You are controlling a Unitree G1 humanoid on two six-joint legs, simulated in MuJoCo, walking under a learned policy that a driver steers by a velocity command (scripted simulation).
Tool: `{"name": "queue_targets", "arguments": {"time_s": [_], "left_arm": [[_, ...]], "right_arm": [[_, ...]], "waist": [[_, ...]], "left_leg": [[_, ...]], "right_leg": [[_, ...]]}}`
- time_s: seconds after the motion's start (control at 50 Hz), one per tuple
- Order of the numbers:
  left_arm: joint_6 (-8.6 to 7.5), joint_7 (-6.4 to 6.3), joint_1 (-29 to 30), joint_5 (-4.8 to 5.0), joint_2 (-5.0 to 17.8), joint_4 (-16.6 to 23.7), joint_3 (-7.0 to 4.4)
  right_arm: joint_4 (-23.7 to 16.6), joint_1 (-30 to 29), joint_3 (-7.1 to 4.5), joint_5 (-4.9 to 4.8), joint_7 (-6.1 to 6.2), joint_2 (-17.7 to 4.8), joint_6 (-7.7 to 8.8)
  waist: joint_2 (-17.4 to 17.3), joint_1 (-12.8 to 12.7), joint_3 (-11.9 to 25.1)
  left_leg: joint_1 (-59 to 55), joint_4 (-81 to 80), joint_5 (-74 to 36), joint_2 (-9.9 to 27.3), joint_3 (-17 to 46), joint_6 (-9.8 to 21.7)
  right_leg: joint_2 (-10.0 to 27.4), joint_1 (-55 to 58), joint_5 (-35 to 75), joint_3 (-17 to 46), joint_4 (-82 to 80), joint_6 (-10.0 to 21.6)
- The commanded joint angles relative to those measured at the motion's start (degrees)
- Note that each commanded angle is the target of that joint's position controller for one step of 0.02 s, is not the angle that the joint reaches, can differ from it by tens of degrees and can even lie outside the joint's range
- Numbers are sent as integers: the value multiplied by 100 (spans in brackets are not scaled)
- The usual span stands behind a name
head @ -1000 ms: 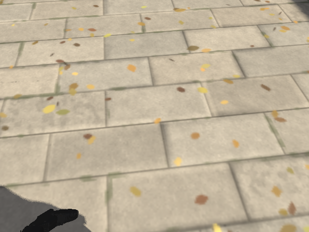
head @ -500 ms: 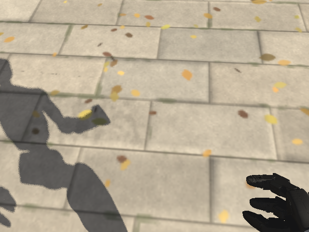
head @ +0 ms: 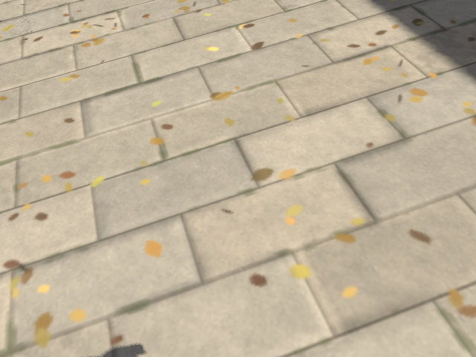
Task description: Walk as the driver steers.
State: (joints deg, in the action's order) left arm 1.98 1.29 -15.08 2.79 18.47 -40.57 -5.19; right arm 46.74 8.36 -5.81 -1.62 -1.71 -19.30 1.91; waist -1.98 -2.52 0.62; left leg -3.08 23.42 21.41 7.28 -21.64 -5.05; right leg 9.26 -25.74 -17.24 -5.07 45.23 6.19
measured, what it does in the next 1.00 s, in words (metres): walks ahead, turning left: left foot, then right foot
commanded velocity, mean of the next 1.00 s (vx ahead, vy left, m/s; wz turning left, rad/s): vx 0.96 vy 0.00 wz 0.44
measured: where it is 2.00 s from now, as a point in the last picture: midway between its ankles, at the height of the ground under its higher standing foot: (249, 171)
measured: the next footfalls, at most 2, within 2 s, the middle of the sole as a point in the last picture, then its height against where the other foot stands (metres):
left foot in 0.48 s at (309, 333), level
right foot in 0.88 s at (342, 217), level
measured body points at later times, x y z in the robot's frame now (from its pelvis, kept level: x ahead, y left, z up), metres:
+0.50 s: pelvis +0.41 -0.07 -0.03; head +0.43 -0.09 +0.42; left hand +0.41 +0.21 -0.15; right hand +0.61 -0.32 -0.13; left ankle +0.57 -0.04 -0.73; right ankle +0.09 -0.12 -0.63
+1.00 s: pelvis +0.87 -0.09 +0.01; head +0.88 -0.07 +0.45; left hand +0.90 +0.23 -0.07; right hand +1.08 -0.30 -0.10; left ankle +0.70 -0.05 -0.60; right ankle +0.98 -0.20 -0.72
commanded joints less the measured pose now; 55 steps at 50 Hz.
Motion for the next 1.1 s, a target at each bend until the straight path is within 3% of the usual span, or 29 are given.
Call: {"name": "queue_targets", "arguments": {"time_s": [0.02,0.04,0.06,0.08,0.1,0.12,0.24,0.32,0.38,0.42,0.46,0.48,0.5,0.52,0.54,0.56,0.58,0.64,0.68,0.74,0.82,0.86,0.88,0.9,0.92,0.94,0.98,1.04,1.1], "left_arm": [[-103,-37,-2660,-25,1422,-632,-556],[-343,79,-2058,-83,1687,-325,-437],[-604,194,-1839,-117,1199,-13,-288],[-723,193,-1852,-152,956,6,-218],[-741,164,-1718,-151,841,3,-165],[-730,101,-1343,-175,629,52,-77],[-797,-246,-1550,-319,121,-144,164],[-838,-415,-1613,-407,104,-305,175],[-806,-490,-1557,-442,443,-405,93],[-696,-591,-1397,-513,739,-450,-21],[-646,-626,-499,-659,930,-268,-113],[-736,-515,523,-558,849,-30,-106],[-1024,-252,20,-491,-607,285,290],[-1265,-76,-621,-24,-520,603,420],[-1381,-23,92,39,83,668,334],[-1389,-32,375,-9,108,741,292],[-1314,-83,323,-188,39,666,313],[-1082,-231,189,-356,187,669,274],[-1091,-300,1084,-538,97,1074,339],[-1096,-250,1915,-424,-280,1390,406],[-1114,-225,2095,-46,150,1499,160],[-1195,-222,956,1,539,1285,-95],[-1174,-262,-514,-31,750,1080,-177],[-1134,-214,-1212,-300,1281,897,-240],[-1105,-121,-1087,-261,1106,784,-235],[-1025,-169,-705,-266,500,901,-126],[-896,-195,-529,-373,357,646,-64],[-922,-117,-159,-319,-46,326,64],[-938,-115,40,-252,146,116,20]], "right_arm": [[-718,-1248,86,110,56,-152,26],[-1228,-1285,222,90,58,305,240],[-1359,-1680,156,9,21,-296,488],[-1307,-1722,138,-106,-51,-382,651],[-1100,-1463,179,-67,-63,-205,698],[-952,-1295,190,4,-75,-132,662],[-740,-1604,225,-40,-240,186,251],[-952,-2168,268,-143,-407,310,383],[-971,-1816,145,-150,-479,79,432],[-867,-977,14,-247,-407,-192,371],[-218,1591,-269,-261,-257,-858,152],[206,3017,-252,-174,-104,-834,22],[250,2671,-60,171,-112,-586,80],[-105,1809,-24,304,-85,-456,179],[-269,1800,-39,224,-36,-220,248],[-278,1359,39,203,-83,-69,350],[-419,886,72,176,-116,-44,437],[-597,474,105,67,-2,-124,428],[-620,692,103,-27,125,-183,436],[-527,1181,40,-129,223,-277,338],[-411,1591,21,-196,269,-147,195],[-501,1387,-1,-87,233,-177,137],[-724,1107,97,104,177,48,128],[-1000,1946,319,-35,128,758,196],[-1085,1961,381,-336,173,359,205],[-1037,1353,297,-272,215,-29,147],[-1250,385,229,52,163,-136,127],[-1460,303,232,-134,37,150,-41],[-1614,132,285,-55,-20,203,-129]], "waist": [[2103,-1302,-450],[3492,-405,-377],[2286,-570,-38],[1440,-504,159],[621,-303,259],[444,-91,92],[260,-192,-576],[526,-320,-1007],[866,-67,-652],[1322,495,-155],[1468,1836,697],[337,2590,716],[-1985,1327,964],[-1590,761,1900],[-355,999,1121],[825,463,193],[1132,103,-81],[817,-289,-624],[623,35,-857],[138,597,-538],[-330,724,-221],[-420,-24,542],[-359,-742,1595],[1988,-306,2658],[2865,-289,2470],[1972,-497,1401],[412,-452,264],[721,19,-232],[594,259,-541]], "left_leg": [[2984,4377,-995,30,444,586],[5446,5840,1285,-1155,1656,416],[6114,6122,1019,-932,2460,619],[6262,5966,577,-691,2519,835],[5886,5482,160,-381,2545,909],[5431,4949,-349,-122,2551,881],[5318,3170,-2457,-186,2094,721],[4340,1439,-3597,-707,1634,768],[3628,1015,-3554,-1275,1153,1016],[2768,1336,-3052,-1657,795,1182],[367,1663,-2562,-1490,1295,1563],[-851,1065,-2735,-922,2251,1886],[-2262,1742,-1966,-463,4079,2465],[-2511,-54,1585,571,7046,3412],[-1666,-1121,2579,516,7398,3025],[-258,-1377,2173,440,7078,2736],[904,-1354,1726,204,6773,2700],[2826,-1422,387,-520,5448,2587],[3598,-1514,-622,-883,4730,2459],[3840,-1127,-816,-1251,4280,2000],[2042,-173,-668,-961,4952,1693],[1535,1397,-2305,-991,4758,1364],[2356,3112,-2191,-1054,4361,1166],[4268,5153,1126,-1679,3648,895],[5371,6127,798,-951,3313,911],[5794,6377,224,-695,3098,878],[5504,5958,-277,-358,2811,883],[5106,5539,-339,79,2798,911],[5341,5187,-909,228,2754,795]], "right_leg": [[-631,2558,-331,749,-1246,812],[29,3270,-1357,4186,-2694,1630],[629,3663,-1547,5062,-3477,1586],[950,3867,-1429,4984,-3345,1457],[937,3484,-1269,4424,-3059,1268],[769,2924,-931,3696,-2885,1083],[113,2745,1884,1107,-3614,148],[-132,2280,2487,-189,-4285,-370],[-15,3059,5504,-506,-3748,-680],[144,3504,8282,-574,-2581,-852],[199,2687,9730,-440,309,-893],[-641,1239,5590,-448,3442,-975],[-1660,-1527,-1805,751,5920,-1013],[-1508,-2572,-1474,1789,6129,-719],[-1247,-2457,-797,1696,5238,-323],[-1015,-2166,-327,1603,4429,-187],[-826,-1620,-150,1651,3934,-215],[-440,-900,-141,1416,2708,-619],[-459,-373,662,1035,1253,-876],[-931,936,2378,754,-637,-1065],[-1088,930,2072,1196,-1918,-1119],[-980,2058,1511,1165,-1935,-786],[-230,3913,708,1648,-1253,-439],[1387,5940,-1449,4918,-2108,579],[1783,5825,-3575,6506,-2704,777],[1378,5100,-3346,5507,-2790,501],[846,3563,-810,3531,-2776,169],[538,2420,275,2183,-3112,77],[569,2018,1100,1310,-3420,100]]}}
